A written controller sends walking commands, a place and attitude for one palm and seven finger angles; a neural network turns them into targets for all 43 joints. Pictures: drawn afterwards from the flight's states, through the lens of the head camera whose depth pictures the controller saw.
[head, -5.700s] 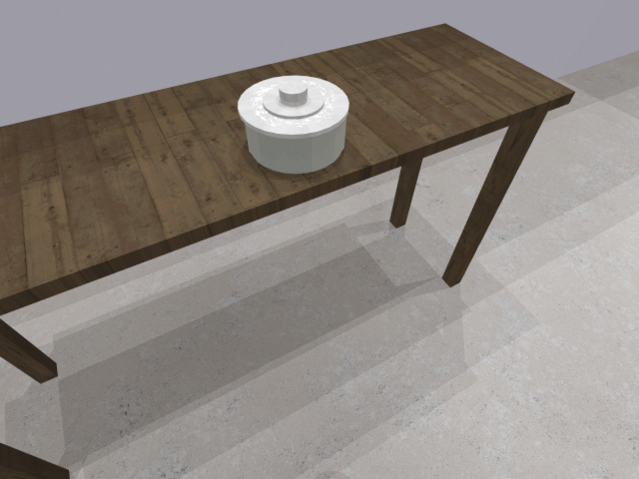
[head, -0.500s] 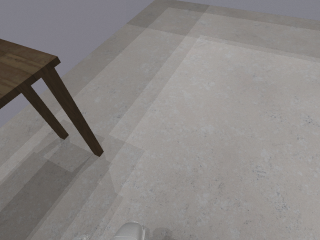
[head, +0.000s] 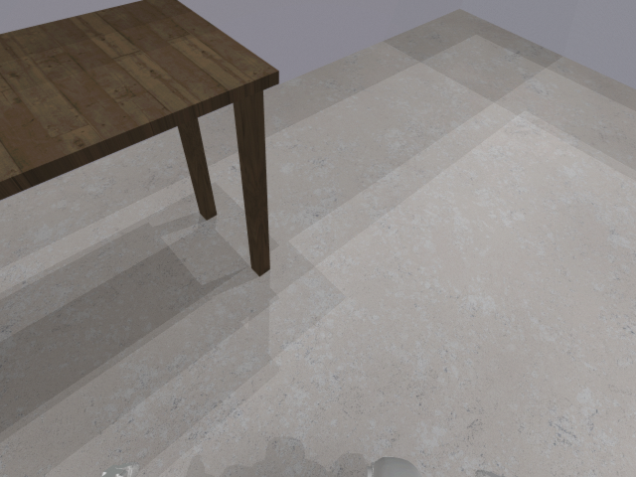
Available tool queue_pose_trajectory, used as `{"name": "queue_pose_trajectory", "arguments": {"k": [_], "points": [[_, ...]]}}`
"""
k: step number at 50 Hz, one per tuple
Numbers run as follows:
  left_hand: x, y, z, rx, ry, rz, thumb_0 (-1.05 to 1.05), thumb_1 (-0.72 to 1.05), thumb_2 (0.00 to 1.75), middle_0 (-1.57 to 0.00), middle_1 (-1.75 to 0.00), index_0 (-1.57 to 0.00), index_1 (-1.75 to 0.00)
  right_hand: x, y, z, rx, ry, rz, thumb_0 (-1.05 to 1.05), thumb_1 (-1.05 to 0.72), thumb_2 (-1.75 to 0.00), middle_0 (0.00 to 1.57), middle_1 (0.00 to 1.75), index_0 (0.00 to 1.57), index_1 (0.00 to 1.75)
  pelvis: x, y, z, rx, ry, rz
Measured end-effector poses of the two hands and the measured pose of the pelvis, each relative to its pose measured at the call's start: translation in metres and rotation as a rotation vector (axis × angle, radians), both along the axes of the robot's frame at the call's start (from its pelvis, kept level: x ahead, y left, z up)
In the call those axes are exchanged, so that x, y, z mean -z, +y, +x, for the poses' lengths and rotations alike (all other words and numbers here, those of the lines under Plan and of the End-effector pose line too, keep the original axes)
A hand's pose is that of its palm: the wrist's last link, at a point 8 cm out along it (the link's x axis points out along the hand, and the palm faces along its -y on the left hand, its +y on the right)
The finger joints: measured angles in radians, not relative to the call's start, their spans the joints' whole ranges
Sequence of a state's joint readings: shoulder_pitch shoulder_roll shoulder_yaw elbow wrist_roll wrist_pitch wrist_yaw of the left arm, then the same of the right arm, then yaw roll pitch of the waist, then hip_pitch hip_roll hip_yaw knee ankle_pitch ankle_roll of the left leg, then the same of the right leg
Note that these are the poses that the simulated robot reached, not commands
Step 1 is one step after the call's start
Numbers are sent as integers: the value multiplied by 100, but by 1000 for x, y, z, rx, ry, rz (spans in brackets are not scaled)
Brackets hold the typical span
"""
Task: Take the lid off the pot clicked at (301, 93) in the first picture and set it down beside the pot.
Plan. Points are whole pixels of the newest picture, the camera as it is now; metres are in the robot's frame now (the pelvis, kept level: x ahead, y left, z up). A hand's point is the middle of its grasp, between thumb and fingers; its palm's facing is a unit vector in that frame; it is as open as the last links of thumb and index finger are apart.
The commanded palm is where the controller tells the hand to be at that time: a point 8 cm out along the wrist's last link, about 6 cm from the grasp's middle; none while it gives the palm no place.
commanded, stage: turn to face it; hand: left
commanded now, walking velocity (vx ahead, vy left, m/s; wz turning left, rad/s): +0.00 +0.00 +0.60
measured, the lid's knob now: out of the picture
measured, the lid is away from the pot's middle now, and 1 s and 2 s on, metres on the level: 0.00 0.00 0.00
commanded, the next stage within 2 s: take the last steps up to it in 1.26 s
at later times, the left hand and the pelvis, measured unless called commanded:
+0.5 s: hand out of the picture +0.05 +0.15 -0.14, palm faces +0.29 -0.91 -0.31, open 7.4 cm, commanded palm none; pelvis +0.01 -0.07 +0.00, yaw +18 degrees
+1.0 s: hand out of the picture -0.07 +0.21 -0.17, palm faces +0.60 -0.76 -0.26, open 7.4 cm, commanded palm none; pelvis +0.00 -0.02 +0.00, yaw +35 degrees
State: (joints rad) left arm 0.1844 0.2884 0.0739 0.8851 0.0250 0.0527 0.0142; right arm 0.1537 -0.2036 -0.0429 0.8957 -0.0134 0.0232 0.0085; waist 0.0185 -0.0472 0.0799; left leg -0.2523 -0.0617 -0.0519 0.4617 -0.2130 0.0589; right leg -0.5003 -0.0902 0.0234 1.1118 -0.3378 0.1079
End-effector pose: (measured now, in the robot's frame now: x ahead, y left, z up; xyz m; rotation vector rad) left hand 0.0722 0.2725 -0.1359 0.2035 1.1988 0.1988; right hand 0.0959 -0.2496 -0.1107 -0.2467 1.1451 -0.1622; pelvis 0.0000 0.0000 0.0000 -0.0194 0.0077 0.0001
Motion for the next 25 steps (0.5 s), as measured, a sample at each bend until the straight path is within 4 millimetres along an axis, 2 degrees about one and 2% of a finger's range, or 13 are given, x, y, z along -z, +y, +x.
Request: {"name": "queue_pose_trajectory", "arguments": {"k": [7,14,16,20,25], "points": [[-16,-8,17,-31,-67,36,1,91,90,-20,-30,-20,-29,15,-6,-15,-17,75,39,1,-90,-90,21,30,20,30,0,-13,3,-79,8,7],[-27,-39,22,-66,-143,81,1,91,90,-20,-30,-20,-29,42,-42,-23,-40,150,64,1,-90,-90,21,30,20,30,11,-46,4,-164,18,32],[-30,-50,13,-82,-144,93,1,91,90,-20,-30,-20,-29,47,-53,-18,-52,161,64,1,-90,-90,21,30,20,30,11,-54,3,-186,8,31],[-37,-68,-14,-147,-111,87,1,91,90,-21,-30,-20,-29,43,-66,0,-113,167,62,1,-90,-90,20,30,20,30,3,-63,5,-251,-5,52],[-33,-84,-49,-237,-65,60,1,91,90,-21,-30,-20,-29,36,-69,28,-192,163,53,1,-90,-90,20,29,19,30,-1,-69,9,-319,-12,72]]}}
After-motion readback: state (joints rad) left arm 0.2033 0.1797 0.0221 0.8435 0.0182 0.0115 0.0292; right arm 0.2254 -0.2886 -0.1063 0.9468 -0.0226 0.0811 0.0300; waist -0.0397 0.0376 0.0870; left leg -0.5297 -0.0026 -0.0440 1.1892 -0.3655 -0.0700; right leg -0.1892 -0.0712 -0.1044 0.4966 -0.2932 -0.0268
